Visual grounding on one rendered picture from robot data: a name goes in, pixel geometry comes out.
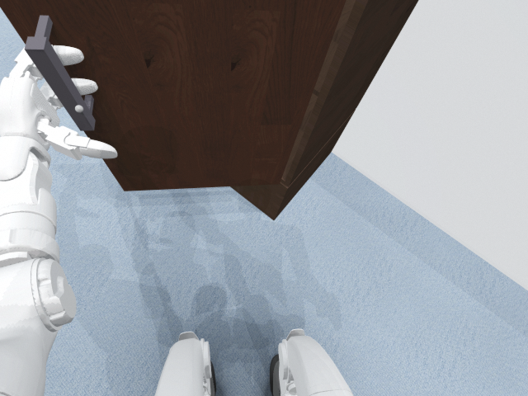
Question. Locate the robot left thigh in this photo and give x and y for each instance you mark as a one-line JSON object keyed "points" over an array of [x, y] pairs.
{"points": [[186, 367]]}

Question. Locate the left robot forearm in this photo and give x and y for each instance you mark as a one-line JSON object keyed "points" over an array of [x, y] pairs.
{"points": [[28, 211]]}

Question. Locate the robot thigh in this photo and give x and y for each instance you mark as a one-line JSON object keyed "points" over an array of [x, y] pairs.
{"points": [[186, 367], [312, 370]]}

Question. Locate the cupboard door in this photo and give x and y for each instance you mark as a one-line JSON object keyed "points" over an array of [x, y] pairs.
{"points": [[192, 93]]}

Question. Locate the handle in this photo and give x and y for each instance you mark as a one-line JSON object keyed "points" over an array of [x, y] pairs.
{"points": [[47, 61]]}

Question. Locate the robot right thigh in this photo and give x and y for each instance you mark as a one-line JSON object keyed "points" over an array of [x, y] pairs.
{"points": [[312, 370]]}

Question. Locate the robot left hand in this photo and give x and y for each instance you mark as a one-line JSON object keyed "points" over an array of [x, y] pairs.
{"points": [[23, 107]]}

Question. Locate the robot left upper arm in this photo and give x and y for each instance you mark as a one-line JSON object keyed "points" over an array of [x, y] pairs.
{"points": [[35, 302]]}

